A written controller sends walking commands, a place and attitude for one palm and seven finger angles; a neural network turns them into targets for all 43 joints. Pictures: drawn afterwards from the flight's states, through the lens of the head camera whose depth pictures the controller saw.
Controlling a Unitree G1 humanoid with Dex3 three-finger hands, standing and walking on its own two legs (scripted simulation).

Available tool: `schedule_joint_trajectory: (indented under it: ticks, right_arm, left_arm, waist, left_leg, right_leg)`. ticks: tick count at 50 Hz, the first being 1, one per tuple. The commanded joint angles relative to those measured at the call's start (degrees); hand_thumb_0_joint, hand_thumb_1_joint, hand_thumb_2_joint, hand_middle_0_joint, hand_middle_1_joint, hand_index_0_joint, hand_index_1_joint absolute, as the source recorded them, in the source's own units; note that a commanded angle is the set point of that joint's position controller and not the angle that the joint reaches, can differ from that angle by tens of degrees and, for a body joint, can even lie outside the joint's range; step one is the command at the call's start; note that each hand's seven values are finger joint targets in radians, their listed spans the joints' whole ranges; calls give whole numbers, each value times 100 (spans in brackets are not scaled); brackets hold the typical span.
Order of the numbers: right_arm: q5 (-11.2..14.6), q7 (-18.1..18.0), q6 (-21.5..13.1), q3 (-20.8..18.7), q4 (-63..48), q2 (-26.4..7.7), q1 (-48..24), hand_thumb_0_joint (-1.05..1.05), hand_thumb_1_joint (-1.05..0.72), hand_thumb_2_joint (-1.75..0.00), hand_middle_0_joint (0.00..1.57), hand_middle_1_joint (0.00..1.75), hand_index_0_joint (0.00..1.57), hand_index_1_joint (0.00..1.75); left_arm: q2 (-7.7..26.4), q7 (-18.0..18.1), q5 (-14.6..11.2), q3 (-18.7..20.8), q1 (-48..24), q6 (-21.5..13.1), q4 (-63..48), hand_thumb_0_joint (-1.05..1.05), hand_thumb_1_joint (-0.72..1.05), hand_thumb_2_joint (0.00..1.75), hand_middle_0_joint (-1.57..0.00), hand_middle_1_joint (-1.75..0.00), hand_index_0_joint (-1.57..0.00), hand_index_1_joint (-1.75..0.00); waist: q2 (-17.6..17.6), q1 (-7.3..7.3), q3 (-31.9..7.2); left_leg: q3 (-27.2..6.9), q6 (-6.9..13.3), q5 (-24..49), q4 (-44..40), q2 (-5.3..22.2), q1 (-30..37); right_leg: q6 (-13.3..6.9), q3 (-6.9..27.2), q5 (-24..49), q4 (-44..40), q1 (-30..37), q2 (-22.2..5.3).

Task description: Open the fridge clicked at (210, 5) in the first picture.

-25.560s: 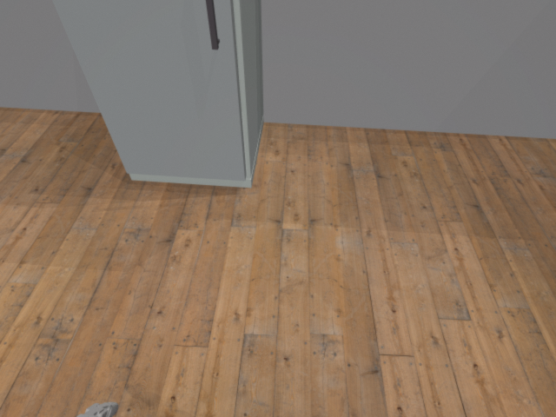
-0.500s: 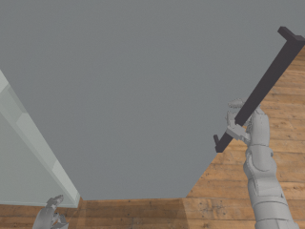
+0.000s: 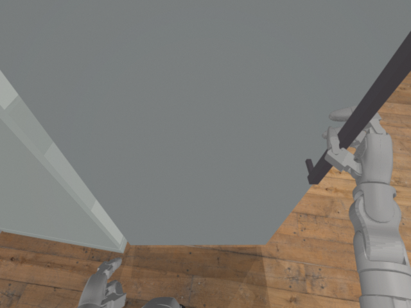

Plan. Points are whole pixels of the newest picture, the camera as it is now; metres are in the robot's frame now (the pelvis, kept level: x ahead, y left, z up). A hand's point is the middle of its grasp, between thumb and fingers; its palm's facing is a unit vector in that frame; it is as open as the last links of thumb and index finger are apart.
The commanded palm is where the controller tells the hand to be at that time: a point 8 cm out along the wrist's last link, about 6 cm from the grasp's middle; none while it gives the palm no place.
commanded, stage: stop walking and hold the door back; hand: right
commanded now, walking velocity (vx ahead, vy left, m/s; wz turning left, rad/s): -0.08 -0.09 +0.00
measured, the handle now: (352, 114) +0.41 -0.19 +0.18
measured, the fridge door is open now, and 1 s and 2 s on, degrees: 80 85 82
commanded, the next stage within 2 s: loosen the grip on the handle in 0.48 s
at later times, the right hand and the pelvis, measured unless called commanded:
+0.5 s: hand (339, 177) +0.32 -0.17 +0.13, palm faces +0.08 +0.98 -0.18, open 5.6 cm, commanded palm +0.30 -0.23 +0.13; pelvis +0.01 -0.02 +0.01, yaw +3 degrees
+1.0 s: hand (338, 178) +0.32 -0.17 +0.13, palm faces +0.11 +0.98 -0.19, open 13.0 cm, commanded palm +0.29 -0.22 +0.13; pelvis -0.03 +0.00 -0.01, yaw +3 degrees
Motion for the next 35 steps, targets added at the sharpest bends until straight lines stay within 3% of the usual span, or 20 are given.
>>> schedule_joint_trajectory:
  ticks: [1,3,5,7,8,10,11,12,13,15,17,19,21,28,29,30,31,32,33,35]
  right_arm:
    - [33,-243,-527,-1215,-1462,-1441,-831,0,-90,-90,45,140,45,140]
    - [4,-250,-595,-1056,-1737,-1204,-668,0,-90,-90,45,140,45,140]
    - [8,-244,-598,-876,-1958,-993,-319,0,-90,-90,45,140,45,140]
    - [29,-237,-589,-544,-2265,-761,-427,0,-90,-90,45,140,45,140]
    - [6,-234,-595,-404,-2432,-696,-455,0,-90,-90,45,140,45,140]
    - [-21,-173,-565,50,-2487,-300,-224,0,-90,-90,45,140,45,140]
    - [-46,-180,-559,-23,-2511,-442,-348,0,-90,-90,45,140,45,140]
    - [-56,-185,-590,-58,-2777,-542,-520,0,-90,-90,45,140,45,140]
    - [-101,-203,-605,-145,-2744,-558,-249,0,-90,-90,45,140,45,140]
    - [-128,-152,-557,198,-2940,-187,455,0,-90,-90,45,140,45,140]
    - [-126,-140,-483,81,-2957,-283,1211,0,-90,-90,45,140,45,140]
    - [-83,-185,-432,10,-2848,-376,855,0,-90,-90,45,140,45,140]
    - [-33,-222,-406,-58,-2641,-449,685,0,-90,-90,45,140,45,140]
    - [10,-210,-345,-13,-1467,-504,-184,0,-90,-90,45,140,45,140]
    - [-724,-120,-479,-2387,-2847,-3676,-4195,0,-90,-90,45,140,45,140]
    - [-516,358,98,-170,481,-571,-1958,0,-78,-84,45,140,45,140]
    - [165,539,7,-307,-787,-74,-873,0,-66,-78,45,140,45,140]
    - [427,655,-47,-243,-747,70,-380,0,-54,-73,45,140,45,140]
    - [578,555,-207,-581,-911,-351,-381,0,-42,-67,45,140,45,140]
    - [352,336,-502,16,-895,-83,-1139,0,-17,-55,45,140,45,140]
  left_arm:
    - [533,139,13,103,-488,-350,-836,0,90,90,-20,-30,-20,-30]
    - [475,196,75,38,-585,-324,-879,0,90,90,-20,-30,-20,-30]
    - [500,212,129,53,-603,-332,-945,0,90,90,-20,-30,-20,-30]
    - [547,240,155,96,-549,-337,-921,0,90,90,-20,-30,-20,-30]
    - [584,227,168,111,-542,-344,-950,0,90,90,-20,-30,-20,-30]
    - [640,169,117,136,-649,-356,-1116,0,90,90,-20,-30,-20,-30]
    - [626,153,137,112,-634,-338,-1097,0,90,90,-20,-30,-20,-30]
    - [580,157,177,114,-647,-349,-1129,0,90,90,-20,-30,-20,-30]
    - [593,118,195,144,-524,-356,-1088,0,90,90,-20,-30,-20,-30]
    - [598,24,192,161,-417,-376,-1162,0,90,90,-20,-30,-20,-30]
    - [594,18,169,127,-404,-389,-1227,0,90,90,-20,-30,-20,-30]
    - [586,52,131,98,-395,-347,-1178,0,90,90,-20,-30,-20,-30]
    - [549,113,134,94,-398,-341,-1127,0,90,90,-20,-30,-20,-30]
    - [545,263,158,27,-557,-304,-825,0,90,90,-20,-30,-20,-30]
    - [698,128,215,441,-310,-405,-1103,0,90,90,-20,-30,-20,-30]
    - [567,2,208,273,-741,-759,-871,0,90,90,-20,-30,-20,-30]
    - [789,-30,-85,381,-280,-892,-878,0,90,90,-20,-30,-20,-30]
    - [794,-70,-77,303,-384,-983,-862,0,90,90,-20,-30,-20,-30]
    - [821,-39,-32,275,-276,-975,-829,0,90,90,-20,-30,-20,-30]
    - [810,-46,9,194,-460,-1080,-953,0,90,90,-20,-30,-20,-30]
  waist:
    - [947,-326,-2249]
    - [900,-333,-2153]
    - [1037,-341,-2083]
    - [792,-223,-2002]
    - [540,-259,-2104]
    - [-625,-360,-1966]
    - [-1142,-335,-1894]
    - [-1263,-339,-1809]
    - [-1022,-366,-1865]
    - [-671,-343,-2000]
    - [-481,-303,-2122]
    - [-5,-262,-2223]
    - [324,-250,-2300]
    - [544,-272,-1492]
    - [2040,-669,-606]
    - [1143,-208,-2494]
    - [113,-394,-2898]
    - [-1259,-628,-2849]
    - [-979,-625,-2668]
    - [212,-333,-1784]
  left_leg:
    - [-1617,734,3421,-734,1898,1972]
    - [-1196,570,2895,-741,1632,1651]
    - [-1156,416,2263,-775,1433,1318]
    - [-1050,173,1728,-692,1214,972]
    - [-896,-7,1473,-463,996,973]
    - [-618,-349,602,-100,279,636]
    - [-496,-381,155,302,179,703]
    - [-522,-347,-402,483,166,642]
    - [-546,-309,-715,339,171,524]
    - [-559,-278,-2,-319,206,564]
    - [-576,-274,1332,-618,319,1016]
    - [-757,-211,2337,-454,498,1392]
    - [-933,-176,2687,-489,665,1404]
    - [-1103,-264,182,-1357,635,497]
    - [-1377,-482,1479,-1779,657,455]
    - [-463,-27,2536,-234,83,1006]
    - [-63,-97,1778,-88,-9,509]
    - [-124,-43,1028,-189,88,197]
    - [-143,-109,629,-362,51,227]
    - [-252,-215,-364,-451,75,-202]
  right_leg:
    - [49,382,-52,468,-757,7]
    - [20,138,376,-560,-370,58]
    - [29,2,962,-1382,0,150]
    - [29,23,1908,-2421,670,126]
    - [-17,150,2737,-2812,973,-94]
    - [-378,874,3964,-2952,1009,-881]
    - [-539,1221,4260,-3141,742,-1122]
    - [-636,1275,4637,-3181,769,-1207]
    - [-665,1240,4910,-2996,1024,-1240]
    - [-544,912,5403,-2517,1527,-1045]
    - [-279,543,5136,-2361,1360,-708]
    - [-109,374,4531,-2334,957,-574]
    - [-41,210,3817,-2321,894,-400]
    - [-131,193,2004,-2708,742,-179]
    - [-238,41,2044,-2222,7,-156]
    - [-220,-223,3451,-3105,946,339]
    - [-33,37,3832,-2649,1557,197]
    - [198,6,3680,-2489,2043,182]
    - [174,75,2770,-2516,1720,219]
    - [-21,121,1071,-2624,648,236]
